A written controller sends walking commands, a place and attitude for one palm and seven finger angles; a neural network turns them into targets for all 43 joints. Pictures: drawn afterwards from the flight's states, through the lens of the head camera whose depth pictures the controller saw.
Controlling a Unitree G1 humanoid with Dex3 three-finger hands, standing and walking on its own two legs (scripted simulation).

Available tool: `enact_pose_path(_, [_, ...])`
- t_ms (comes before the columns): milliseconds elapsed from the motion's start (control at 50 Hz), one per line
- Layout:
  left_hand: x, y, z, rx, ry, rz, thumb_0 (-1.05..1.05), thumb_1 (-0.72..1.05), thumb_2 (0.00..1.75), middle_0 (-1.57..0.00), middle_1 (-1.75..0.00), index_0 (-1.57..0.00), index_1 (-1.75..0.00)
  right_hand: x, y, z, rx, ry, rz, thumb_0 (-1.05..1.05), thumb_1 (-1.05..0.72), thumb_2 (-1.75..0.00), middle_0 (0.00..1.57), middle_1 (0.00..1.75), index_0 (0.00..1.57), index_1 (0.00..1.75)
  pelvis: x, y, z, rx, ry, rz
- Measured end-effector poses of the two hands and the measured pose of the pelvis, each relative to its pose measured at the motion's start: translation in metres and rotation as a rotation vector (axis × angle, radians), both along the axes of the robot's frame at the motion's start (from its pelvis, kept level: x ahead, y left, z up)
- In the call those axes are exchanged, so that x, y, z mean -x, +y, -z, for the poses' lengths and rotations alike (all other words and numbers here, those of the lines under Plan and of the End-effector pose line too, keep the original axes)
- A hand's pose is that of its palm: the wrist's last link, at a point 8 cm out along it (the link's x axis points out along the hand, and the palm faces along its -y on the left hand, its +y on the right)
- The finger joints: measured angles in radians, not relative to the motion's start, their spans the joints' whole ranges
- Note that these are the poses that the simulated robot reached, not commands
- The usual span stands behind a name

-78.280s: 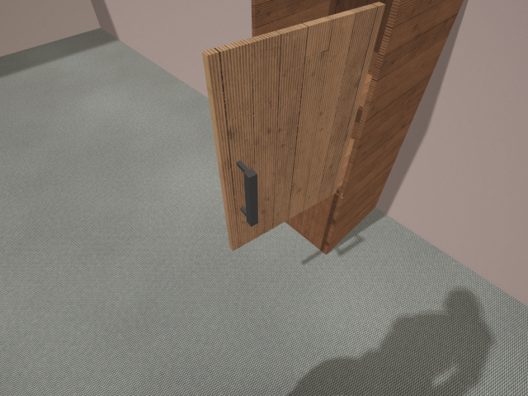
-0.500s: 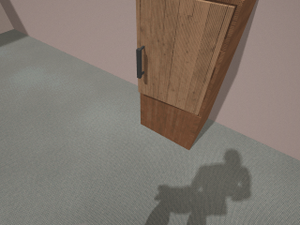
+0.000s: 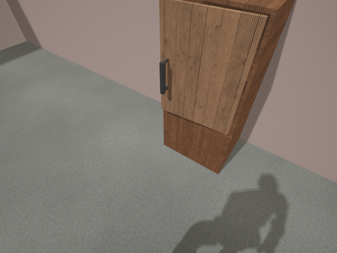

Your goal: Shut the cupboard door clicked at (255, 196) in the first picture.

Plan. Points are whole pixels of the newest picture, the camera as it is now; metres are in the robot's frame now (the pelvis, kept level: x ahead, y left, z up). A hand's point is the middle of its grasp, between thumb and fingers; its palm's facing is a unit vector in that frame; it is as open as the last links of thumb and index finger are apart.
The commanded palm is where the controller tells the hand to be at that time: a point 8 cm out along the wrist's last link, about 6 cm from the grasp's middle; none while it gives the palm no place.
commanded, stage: let the arm hang, fingers relaxed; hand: left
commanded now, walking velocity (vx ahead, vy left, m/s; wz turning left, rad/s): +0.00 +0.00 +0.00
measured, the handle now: (164, 76) +0.93 +0.07 -0.10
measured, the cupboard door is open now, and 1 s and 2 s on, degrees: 5 5 5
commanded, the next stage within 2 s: look to check the result in 0.32 s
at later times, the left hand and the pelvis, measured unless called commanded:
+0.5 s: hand out of the picture -0.01 +0.16 -0.18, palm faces +0.02 -0.98 -0.18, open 7.4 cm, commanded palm none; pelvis +0.01 -0.01 +0.00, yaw +0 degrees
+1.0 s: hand out of the picture +0.04 +0.18 -0.17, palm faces +0.01 -0.97 -0.23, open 7.4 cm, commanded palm none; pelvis +0.03 -0.02 +0.00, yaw +0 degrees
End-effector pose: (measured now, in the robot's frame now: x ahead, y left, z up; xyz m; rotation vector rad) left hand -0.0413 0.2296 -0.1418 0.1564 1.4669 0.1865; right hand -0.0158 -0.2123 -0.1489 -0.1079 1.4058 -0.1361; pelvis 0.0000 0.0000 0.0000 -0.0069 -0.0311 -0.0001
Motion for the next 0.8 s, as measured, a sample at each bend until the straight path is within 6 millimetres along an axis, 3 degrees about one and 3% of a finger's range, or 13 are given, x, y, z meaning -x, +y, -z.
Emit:
enact_pose_path(160, [-0.025, -0.018, 0.006, 0.047, -0.065, 0.014, 0.0, 0.91, 0.9, -0.2, -0.3, -0.2, -0.3, -0.008, -0.003, -0.003, 0.014, -0.024, 0.009, 0.0, -0.91, -0.9, 0.2, 0.3, 0.2, 0.3, -0.002, -0.001, 0.0, -0.004, 0.001, 0.002])
enact_pose_path(300, [-0.032, -0.026, 0.008, 0.068, -0.068, 0.018, 0.0, 0.91, 0.9, -0.2, -0.3, -0.2, -0.3, -0.006, -0.009, -0.006, 0.031, -0.011, 0.018, 0.0, -0.91, -0.9, 0.2, 0.3, 0.2, 0.3, -0.006, -0.003, -0.001, -0.004, 0.002, 0.003])
enact_pose_path(560, [-0.028, -0.013, 0.002, 0.021, -0.015, 0.014, 0.0, 0.91, 0.9, -0.2, -0.3, -0.2, -0.3, -0.005, -0.015, -0.005, 0.029, 0.033, 0.018, 0.0, -0.91, -0.9, 0.2, 0.3, 0.2, 0.3, -0.013, -0.007, -0.002, -0.005, 0.008, 0.002])
enact_pose_path(800, [-0.051, -0.005, -0.002, -0.01, -0.042, 0.025, 0.0, 0.91, 0.9, -0.2, -0.3, -0.2, -0.3, -0.036, -0.032, -0.007, 0.053, -0.01, -0.005, 0.0, -0.91, -0.9, 0.2, 0.3, 0.2, 0.3, -0.023, -0.012, -0.003, -0.006, 0.006, 0.002])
